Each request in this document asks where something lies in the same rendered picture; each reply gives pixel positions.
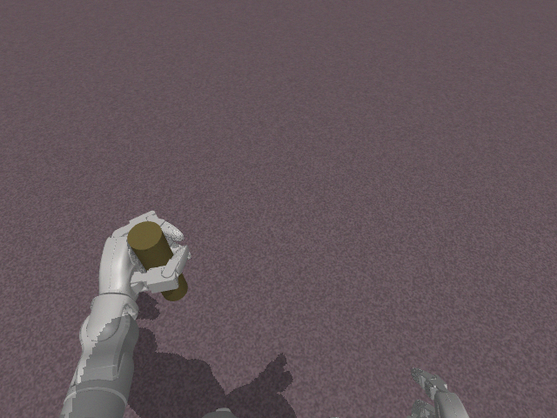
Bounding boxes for left robot arm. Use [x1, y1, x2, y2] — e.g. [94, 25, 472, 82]
[59, 293, 139, 418]

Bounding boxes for can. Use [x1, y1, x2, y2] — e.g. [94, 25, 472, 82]
[127, 221, 188, 301]

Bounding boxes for left robot hand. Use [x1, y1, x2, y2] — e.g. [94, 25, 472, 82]
[98, 211, 191, 302]

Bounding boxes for right robot hand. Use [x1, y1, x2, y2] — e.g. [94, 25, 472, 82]
[407, 367, 469, 418]

